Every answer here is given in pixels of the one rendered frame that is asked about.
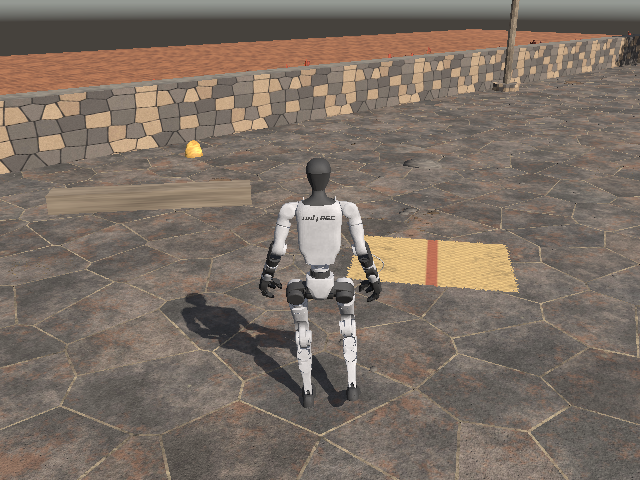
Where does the left robot hand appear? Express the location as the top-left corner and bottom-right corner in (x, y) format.
(259, 277), (282, 298)

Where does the right robot upper arm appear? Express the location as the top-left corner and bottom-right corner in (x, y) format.
(340, 201), (368, 256)

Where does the robot left shin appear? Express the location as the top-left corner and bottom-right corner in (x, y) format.
(295, 331), (312, 395)

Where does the robot right foot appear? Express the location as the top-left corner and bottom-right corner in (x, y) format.
(346, 383), (361, 401)

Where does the right robot hand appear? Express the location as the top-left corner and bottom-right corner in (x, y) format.
(359, 278), (382, 302)

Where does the left robot forearm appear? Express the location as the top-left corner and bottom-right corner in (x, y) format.
(261, 241), (281, 281)

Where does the left robot upper arm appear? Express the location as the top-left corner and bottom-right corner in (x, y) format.
(271, 201), (298, 257)

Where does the right robot forearm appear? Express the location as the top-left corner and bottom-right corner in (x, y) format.
(358, 241), (379, 283)

